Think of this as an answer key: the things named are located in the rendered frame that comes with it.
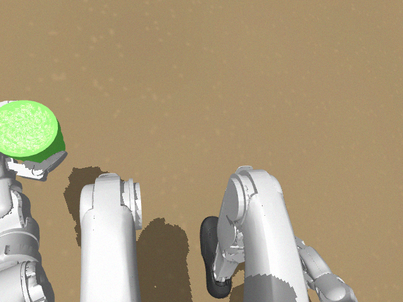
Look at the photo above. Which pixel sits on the right robot foot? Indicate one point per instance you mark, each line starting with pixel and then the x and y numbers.
pixel 208 244

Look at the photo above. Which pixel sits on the cup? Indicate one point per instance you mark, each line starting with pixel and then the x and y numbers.
pixel 29 131

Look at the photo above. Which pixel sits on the left robot hand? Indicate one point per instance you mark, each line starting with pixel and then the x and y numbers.
pixel 29 169

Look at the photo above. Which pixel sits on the right robot arm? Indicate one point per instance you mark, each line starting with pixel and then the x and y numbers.
pixel 331 288

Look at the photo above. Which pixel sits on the left robot arm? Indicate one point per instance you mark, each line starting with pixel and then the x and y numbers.
pixel 22 277

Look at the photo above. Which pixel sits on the right robot hand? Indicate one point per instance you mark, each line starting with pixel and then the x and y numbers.
pixel 312 263

